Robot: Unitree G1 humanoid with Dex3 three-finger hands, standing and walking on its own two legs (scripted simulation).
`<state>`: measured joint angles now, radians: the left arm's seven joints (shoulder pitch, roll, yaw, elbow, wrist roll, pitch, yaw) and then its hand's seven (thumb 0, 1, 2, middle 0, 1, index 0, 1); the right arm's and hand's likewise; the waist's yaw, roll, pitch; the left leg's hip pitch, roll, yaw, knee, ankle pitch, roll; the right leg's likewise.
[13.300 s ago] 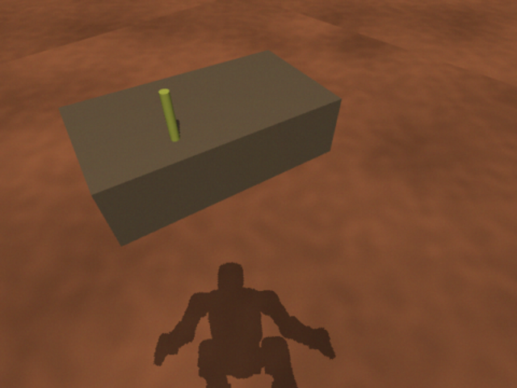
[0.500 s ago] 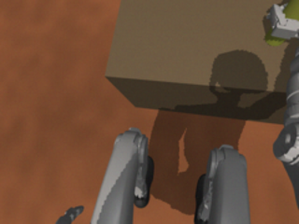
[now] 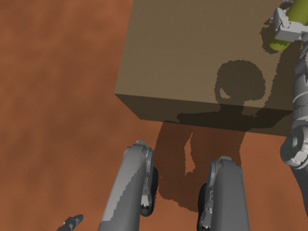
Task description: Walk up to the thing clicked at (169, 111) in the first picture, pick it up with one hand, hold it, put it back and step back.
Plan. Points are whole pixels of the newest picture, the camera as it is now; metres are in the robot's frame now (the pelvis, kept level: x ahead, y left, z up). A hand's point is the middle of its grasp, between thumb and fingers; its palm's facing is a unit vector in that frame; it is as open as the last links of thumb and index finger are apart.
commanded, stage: settle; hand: right
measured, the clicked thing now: out of the picture +0.59 -0.20 +0.07
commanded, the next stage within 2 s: lift in 0.60 s
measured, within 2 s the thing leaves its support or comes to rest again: neither
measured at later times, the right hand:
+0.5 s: hand (296, 2) +0.59 -0.19 +0.07, palm faces +0.11 +0.99 -0.03, open 5.5 cm
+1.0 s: hand out of the picture +0.58 -0.18 +0.10, palm faces +0.12 +0.99 -0.03, open 5.5 cm
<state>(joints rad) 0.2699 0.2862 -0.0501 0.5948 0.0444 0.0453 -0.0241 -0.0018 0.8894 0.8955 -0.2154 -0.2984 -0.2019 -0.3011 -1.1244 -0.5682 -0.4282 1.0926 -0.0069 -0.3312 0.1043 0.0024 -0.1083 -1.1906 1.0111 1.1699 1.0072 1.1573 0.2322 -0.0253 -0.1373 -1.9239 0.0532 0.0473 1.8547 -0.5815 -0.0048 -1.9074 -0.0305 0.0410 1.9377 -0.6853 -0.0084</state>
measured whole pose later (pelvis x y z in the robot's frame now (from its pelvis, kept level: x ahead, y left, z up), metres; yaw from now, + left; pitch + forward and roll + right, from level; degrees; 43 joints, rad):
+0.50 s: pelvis +0.01 +0.00 +0.03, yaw +0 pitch +37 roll +3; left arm 0.28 0.27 -0.05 0.61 0.04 0.04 -0.02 0.00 0.89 0.89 -0.21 -0.30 -0.20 -0.30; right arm -1.11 -0.57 -0.43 1.11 0.00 -0.34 0.10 0.00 -0.11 -1.19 1.01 1.17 1.01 1.16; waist 0.23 -0.03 -0.14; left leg -1.83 0.04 0.05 1.75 -0.57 0.00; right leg -1.81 -0.04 0.04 1.84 -0.67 -0.01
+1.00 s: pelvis +0.02 +0.00 +0.06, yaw +0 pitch +35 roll +3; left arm 0.28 0.26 -0.04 0.61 0.04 0.04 -0.02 0.00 0.89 0.90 -0.21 -0.29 -0.20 -0.29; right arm -1.02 -0.51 -0.43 1.03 0.02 -0.35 0.08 0.00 -0.11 -1.19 1.01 1.17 1.01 1.16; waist 0.21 -0.03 -0.15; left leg -1.72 0.04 0.05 1.67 -0.56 0.00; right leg -1.70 -0.04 0.03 1.75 -0.67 0.00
